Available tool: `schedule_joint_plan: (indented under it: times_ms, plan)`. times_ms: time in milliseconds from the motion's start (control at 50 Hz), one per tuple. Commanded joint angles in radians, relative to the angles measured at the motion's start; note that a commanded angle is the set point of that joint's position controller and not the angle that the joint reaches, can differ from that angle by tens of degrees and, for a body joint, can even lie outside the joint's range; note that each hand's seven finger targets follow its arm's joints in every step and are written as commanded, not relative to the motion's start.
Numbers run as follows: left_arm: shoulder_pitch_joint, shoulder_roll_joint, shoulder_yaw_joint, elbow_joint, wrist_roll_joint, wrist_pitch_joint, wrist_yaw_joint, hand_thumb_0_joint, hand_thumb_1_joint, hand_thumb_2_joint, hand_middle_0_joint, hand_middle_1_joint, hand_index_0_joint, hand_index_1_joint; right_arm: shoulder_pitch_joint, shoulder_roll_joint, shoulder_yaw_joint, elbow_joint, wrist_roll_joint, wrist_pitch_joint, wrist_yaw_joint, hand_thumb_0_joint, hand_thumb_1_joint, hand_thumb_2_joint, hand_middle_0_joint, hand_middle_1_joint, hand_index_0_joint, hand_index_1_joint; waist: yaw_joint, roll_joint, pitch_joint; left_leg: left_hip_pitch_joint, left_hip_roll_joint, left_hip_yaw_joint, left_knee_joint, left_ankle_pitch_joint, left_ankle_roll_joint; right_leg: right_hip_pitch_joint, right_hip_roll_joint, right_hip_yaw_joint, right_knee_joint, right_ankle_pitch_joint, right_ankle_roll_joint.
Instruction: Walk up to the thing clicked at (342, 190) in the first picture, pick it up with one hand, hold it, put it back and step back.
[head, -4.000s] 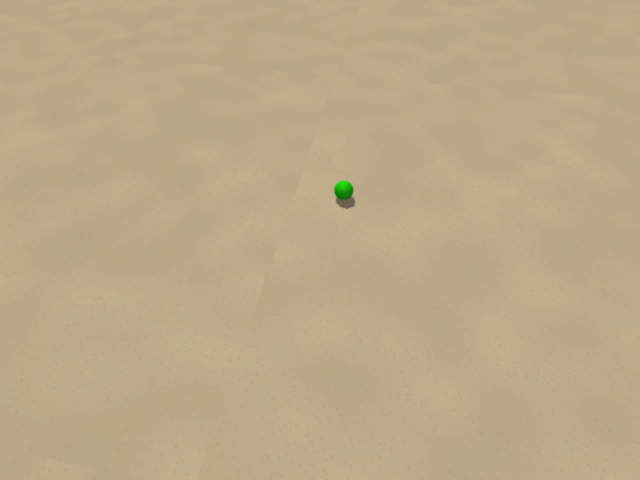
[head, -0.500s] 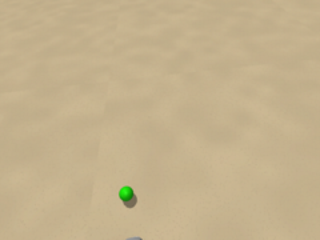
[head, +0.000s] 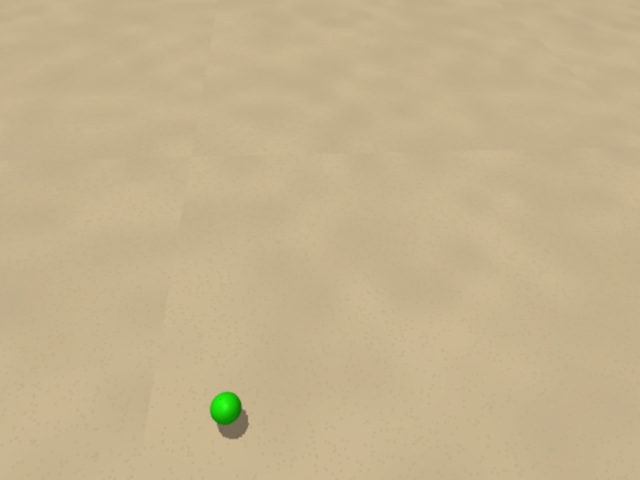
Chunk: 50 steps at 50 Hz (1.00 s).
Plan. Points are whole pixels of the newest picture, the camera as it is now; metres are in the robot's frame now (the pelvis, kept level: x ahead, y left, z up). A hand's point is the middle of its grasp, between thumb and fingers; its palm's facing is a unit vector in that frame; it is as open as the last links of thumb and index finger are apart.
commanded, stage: walk up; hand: left
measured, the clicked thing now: (225, 408) +0.45 +0.24 -0.72
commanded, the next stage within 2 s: stand in 1.40 s
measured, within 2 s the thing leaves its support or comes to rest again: neither
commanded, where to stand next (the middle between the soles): +0.09 -0.02 m, yaw +1 degrees
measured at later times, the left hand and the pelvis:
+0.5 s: hand out of the picture +0.14 +0.23 -0.14, palm faces -0.02 -0.94 -0.33, open 7.4 cm; pelvis +0.03 -0.01 +0.01, yaw +0 degrees
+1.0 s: hand out of the picture +0.11 +0.25 -0.14, palm faces +0.00 -0.94 -0.35, open 7.4 cm; pelvis +0.05 -0.01 +0.02, yaw +0 degrees
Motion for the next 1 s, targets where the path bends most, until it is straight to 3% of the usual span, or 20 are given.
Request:
schedule_joint_plan:
  times_ms: [0,20,40,60,80,100,120,140,180,200,220,280,300,420,520,580,640,720,860,980]
  plan:
    - [0.062,0.15,0.048,-0.006,0.005,-0.022,0.021,0.0,0.9,0.9,-0.2,-0.3,-0.2,-0.3,-0.055,-0.277,-0.072,-0.058,0.003,0.003,-0.01,0.0,-0.9,-0.9,0.2,0.3,0.2,0.3,0.004,0.216,-0.083,-0.095,0.203,-0.211,-0.184,-0.175,0.15,0.151,0.038,-0.072,-0.135,0.046,0.002]
    - [0.087,0.146,0.049,0.013,0.008,-0.025,0.024,0.0,0.9,0.9,-0.2,-0.3,-0.2,-0.3,-0.082,-0.271,-0.068,-0.06,0.007,0.012,-0.008,0.0,-0.9,-0.9,0.2,0.3,0.2,0.3,0.022,0.192,-0.098,-0.124,0.198,-0.202,-0.143,-0.193,0.139,0.218,0.041,-0.076,-0.207,0.093,-0.003]
    - [0.091,0.154,0.05,0.019,0.012,-0.033,0.03,0.0,0.9,0.9,-0.2,-0.3,-0.2,-0.3,-0.096,-0.237,-0.052,-0.059,0.014,0.019,-0.007,0.0,-0.9,-0.9,0.2,0.3,0.2,0.3,0.037,0.145,-0.1,-0.133,0.174,-0.186,-0.089,-0.192,0.107,0.246,0.041,-0.055,-0.275,0.099,-0.013]
    - [0.078,0.169,0.052,0.017,0.018,-0.042,0.036,0.0,0.9,0.9,-0.2,-0.3,-0.2,-0.3,-0.081,-0.195,-0.037,-0.05,0.02,0.022,-0.007,0.0,-0.9,-0.9,0.2,0.3,0.2,0.3,0.041,0.055,-0.102,-0.141,0.144,-0.157,-0.007,-0.181,0.066,0.256,-0.009,0.031,-0.37,0.098,-0.03]
    - [0.028,0.223,0.059,-0.002,0.029,-0.054,0.04,0.0,0.9,0.9,-0.2,-0.3,-0.2,-0.3,-0.057,-0.143,-0.023,-0.048,0.028,0.024,-0.007,0.0,-0.9,-0.9,0.2,0.3,0.2,0.3,0.009,-0.123,-0.081,-0.153,0.055,-0.094,0.13,-0.175,0.011,0.185,-0.167,0.295,-0.488,0.059,-0.083]
    - [-0.069,0.271,0.062,-0.026,0.023,-0.058,0.041,0.0,0.9,0.9,-0.2,-0.3,-0.2,-0.3,-0.055,-0.147,-0.022,-0.03,0.025,0.028,-0.01,0.0,-0.9,-0.9,0.2,0.3,0.2,0.3,-0.005,-0.139,-0.028,-0.153,-0.006,-0.079,0.171,-0.269,-0.019,0.096,-0.275,0.421,-0.553,-0.02,-0.163]
    - [-0.139,0.293,0.059,-0.033,0.019,-0.052,0.037,0.0,0.9,0.9,-0.2,-0.3,-0.2,-0.3,-0.047,-0.199,-0.039,0.005,0.02,0.026,-0.016,0.0,-0.9,-0.9,0.2,0.3,0.2,0.3,-0.014,-0.128,-0.013,-0.026,0.017,-0.104,0.191,-0.286,-0.016,-0.033,-0.292,0.395,-0.512,0.013,-0.206]
    - [-0.171,0.248,0.048,-0.036,0.012,-0.049,0.034,0.0,0.9,0.9,-0.2,-0.3,-0.2,-0.3,-0.023,-0.201,-0.04,0.03,0.024,0.02,-0.014,0.0,-0.9,-0.9,0.2,0.3,0.2,0.3,-0.043,-0.106,-0.017,0.04,0.022,-0.102,0.101,-0.239,-0.008,-0.044,-0.224,0.283,-0.461,0.059,-0.175]
    - [-0.167,0.189,0.027,-0.028,0.003,-0.05,0.033,0.0,0.9,0.9,-0.2,-0.3,-0.2,-0.3,-0.037,-0.21,-0.04,0.066,0.033,0.005,-0.011,0.0,-0.9,-0.9,0.2,0.3,0.2,0.3,-0.042,-0.085,-0.075,0.12,0.048,-0.113,-0.037,0.036,-0.002,0.03,-0.12,0.114,-0.382,0.241,-0.072]
    - [-0.16,0.18,0.024,-0.017,-0.002,-0.052,0.032,0.0,0.9,0.9,-0.2,-0.3,-0.2,-0.3,-0.042,-0.212,-0.04,0.076,0.032,0.002,-0.012,0.0,-0.9,-0.9,0.2,0.3,0.2,0.3,-0.033,-0.081,-0.123,0.148,0.066,-0.142,-0.056,0.156,0.005,0.075,-0.094,0.083,-0.342,0.326,-0.052]
    - [-0.132,0.175,0.023,-0.002,-0.007,-0.051,0.03,0.0,0.9,0.9,-0.2,-0.3,-0.2,-0.3,-0.07,-0.218,-0.038,0.073,0.029,-0.001,-0.012,0.0,-0.9,-0.9,0.2,0.3,0.2,0.3,-0.01,-0.07,-0.156,0.155,0.077,-0.161,-0.057,0.179,0.015,0.105,-0.069,0.069,-0.335,0.331,-0.04]
    - [-0.141,0.187,0.02,0.025,-0.008,-0.044,0.03,0.0,0.9,0.9,-0.2,-0.3,-0.2,-0.3,-0.118,-0.207,-0.024,0.097,0.025,0.004,-0.006,0.0,-0.9,-0.9,0.2,0.3,0.2,0.3,0.005,-0.061,-0.117,0.125,0.067,-0.148,-0.078,0.058,0.006,0.106,-0.087,0.099,-0.425,0.131,-0.036]
    - [-0.177,0.186,0.019,0.026,-0.004,-0.042,0.032,0.0,0.9,0.9,-0.2,-0.3,-0.2,-0.3,-0.111,-0.204,-0.025,0.114,0.024,0.005,-0.006,0.0,-0.9,-0.9,0.2,0.3,0.2,0.3,-0.009,-0.055,-0.118,0.124,0.068,-0.141,-0.097,0.067,-0.001,0.126,-0.091,0.097,-0.426,0.133,-0.042]
    - [-0.208,0.166,0.009,0.069,-0.011,-0.038,0.032,0.0,0.9,0.9,-0.2,-0.3,-0.2,-0.3,-0.155,-0.203,-0.012,0.17,0.02,0.0,-0.008,0.0,-0.9,-0.9,0.2,0.3,0.2,0.3,0.007,0.048,-0.122,0.109,0.098,-0.166,-0.184,0.135,0.0,0.22,-0.065,0.051,-0.432,0.237,-0.028]
    - [-0.228,0.155,0.002,0.104,-0.01,-0.029,0.027,0.0,0.9,0.9,-0.2,-0.3,-0.2,-0.3,-0.195,-0.202,-0.009,0.201,0.016,-0.002,-0.011,0.0,-0.9,-0.9,0.2,0.3,0.2,0.3,0.012,0.107,-0.101,0.084,0.107,-0.181,-0.259,0.044,-0.007,0.253,-0.054,0.039,-0.464,0.21,-0.02]
    - [-0.239,0.151,0.0,0.119,-0.008,-0.029,0.024,0.0,0.9,0.9,-0.2,-0.3,-0.2,-0.3,-0.203,-0.201,-0.009,0.212,0.015,-0.004,-0.011,0.0,-0.9,-0.9,0.2,0.3,0.2,0.3,0.01,0.113,-0.114,0.1,0.109,-0.182,-0.277,0.04,-0.01,0.268,-0.054,0.038,-0.478,0.214,-0.018]
    - [-0.25,0.155,0.002,0.134,-0.006,-0.031,0.024,0.0,0.9,0.9,-0.2,-0.3,-0.2,-0.3,-0.21,-0.197,-0.01,0.219,0.016,-0.005,-0.013,0.0,-0.9,-0.9,0.2,0.3,0.2,0.3,0.006,0.096,-0.135,0.13,0.105,-0.166,-0.264,0.122,-0.014,0.281,-0.059,0.037,-0.492,0.263,-0.012]
    - [-0.262,0.152,0.0,0.146,-0.002,-0.028,0.023,0.0,0.9,0.9,-0.2,-0.3,-0.2,-0.3,-0.215,-0.204,-0.015,0.227,0.016,-0.002,-0.014,0.0,-0.9,-0.9,0.2,0.3,0.2,0.3,-0.003,0.088,-0.127,0.138,0.101,-0.164,-0.277,0.076,-0.014,0.27,-0.061,0.033,-0.508,0.241,-0.009]
    - [-0.259,0.149,0.001,0.163,-0.002,-0.031,0.025,0.0,0.9,0.9,-0.2,-0.3,-0.2,-0.3,-0.211,-0.199,-0.014,0.233,0.018,0.001,-0.016,0.0,-0.9,-0.9,0.2,0.3,0.2,0.3,-0.006,0.048,-0.169,0.206,0.102,-0.147,-0.251,0.2,-0.014,0.289,-0.075,0.031,-0.52,0.334,-0.002]
    - [-0.258,0.143,0.003,0.169,-0.003,-0.027,0.027,0.0,0.9,0.9,-0.2,-0.3,-0.2,-0.3,-0.207,-0.191,-0.017,0.243,0.017,0.007,-0.017,0.0,-0.9,-0.9,0.2,0.3,0.2,0.3,-0.007,0.04,-0.133,0.201,0.099,-0.149,-0.268,0.184,-0.019,0.271,-0.071,0.028,-0.529,0.3,-0.001]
